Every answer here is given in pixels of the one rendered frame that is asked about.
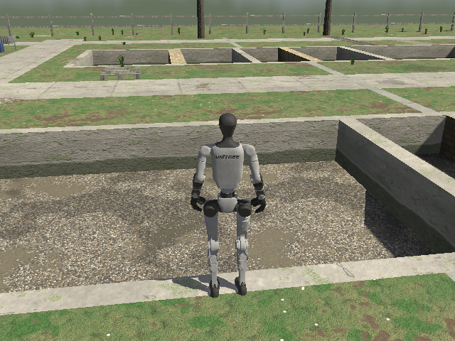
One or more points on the right robot hand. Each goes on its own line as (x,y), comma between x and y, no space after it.
(255,202)

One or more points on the right robot shin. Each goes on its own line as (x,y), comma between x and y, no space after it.
(242,259)

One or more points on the robot right upper arm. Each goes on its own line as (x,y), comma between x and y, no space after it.
(253,162)

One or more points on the robot head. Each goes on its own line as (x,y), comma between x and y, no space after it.
(227,123)

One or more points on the left robot hand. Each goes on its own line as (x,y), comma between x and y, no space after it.
(200,200)

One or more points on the robot left forearm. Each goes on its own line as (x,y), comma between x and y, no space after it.
(196,188)

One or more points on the robot left upper arm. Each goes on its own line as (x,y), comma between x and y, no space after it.
(204,151)

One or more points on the robot right forearm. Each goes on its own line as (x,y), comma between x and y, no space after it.
(259,189)

